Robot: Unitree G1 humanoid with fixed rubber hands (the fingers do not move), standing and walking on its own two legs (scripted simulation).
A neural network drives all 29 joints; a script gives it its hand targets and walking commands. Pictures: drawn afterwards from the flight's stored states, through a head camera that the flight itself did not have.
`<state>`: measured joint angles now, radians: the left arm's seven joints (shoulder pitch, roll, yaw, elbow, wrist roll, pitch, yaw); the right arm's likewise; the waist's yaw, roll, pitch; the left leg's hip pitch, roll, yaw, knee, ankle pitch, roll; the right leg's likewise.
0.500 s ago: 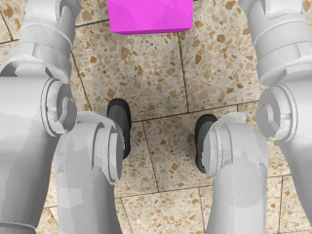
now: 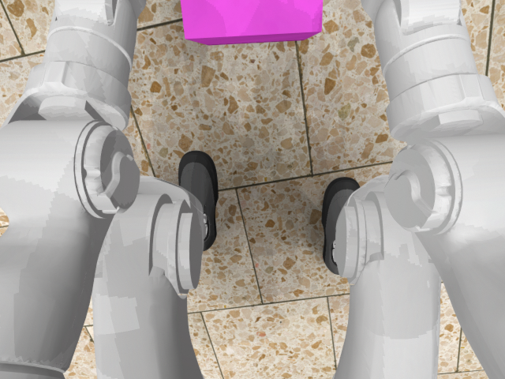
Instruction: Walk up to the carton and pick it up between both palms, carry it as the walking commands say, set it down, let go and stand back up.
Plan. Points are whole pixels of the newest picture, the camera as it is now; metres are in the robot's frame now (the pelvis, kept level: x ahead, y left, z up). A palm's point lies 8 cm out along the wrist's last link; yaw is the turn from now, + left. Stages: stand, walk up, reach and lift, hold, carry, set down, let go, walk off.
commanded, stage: reach and lift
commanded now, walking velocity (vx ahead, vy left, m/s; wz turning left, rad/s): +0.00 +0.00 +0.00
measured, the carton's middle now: out of the picture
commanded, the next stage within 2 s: none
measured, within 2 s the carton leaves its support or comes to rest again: leaves its support in 0.64 s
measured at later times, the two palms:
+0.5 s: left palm out of the picture +0.56 +0.16 -0.20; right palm out of the picture +0.57 -0.10 -0.20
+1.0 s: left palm out of the picture +0.55 +0.16 -0.17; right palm out of the picture +0.56 -0.09 -0.15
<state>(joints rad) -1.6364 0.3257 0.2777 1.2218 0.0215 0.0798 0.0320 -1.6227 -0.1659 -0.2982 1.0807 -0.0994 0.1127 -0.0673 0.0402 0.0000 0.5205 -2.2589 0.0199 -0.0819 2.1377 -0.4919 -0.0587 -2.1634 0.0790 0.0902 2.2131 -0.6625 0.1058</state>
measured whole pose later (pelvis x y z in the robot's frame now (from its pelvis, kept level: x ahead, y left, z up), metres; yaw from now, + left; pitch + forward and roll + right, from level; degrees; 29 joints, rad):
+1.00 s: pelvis +0.00 +0.00 +0.01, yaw -1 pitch +38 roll -1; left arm -1.54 0.24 0.26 1.04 0.02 0.25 0.10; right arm -1.49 -0.09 -0.40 0.86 -0.11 0.23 -0.11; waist 0.03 -0.04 0.37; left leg -2.28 0.00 -0.10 2.10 -0.48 -0.08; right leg -2.20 0.10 0.10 2.17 -0.63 0.11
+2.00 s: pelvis +0.00 +0.01 +0.09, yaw +0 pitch +47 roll -4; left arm -1.32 -0.01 0.48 0.77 0.32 0.38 0.19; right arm -1.31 0.07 -0.57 0.72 -0.33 0.33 -0.10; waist 0.01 -0.04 0.00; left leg -2.20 -0.07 -0.13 1.80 -0.41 -0.08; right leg -2.10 0.10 0.11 1.85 -0.57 0.12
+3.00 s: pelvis +0.02 +0.01 +0.18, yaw +2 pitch +42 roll -3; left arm -1.05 -0.15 0.50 0.70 0.40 0.39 0.24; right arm -1.06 0.16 -0.59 0.70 -0.38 0.33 -0.10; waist -0.01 -0.03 -0.18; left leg -1.84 -0.07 -0.13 1.51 -0.39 -0.06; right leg -1.74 0.08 0.12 1.55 -0.54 0.11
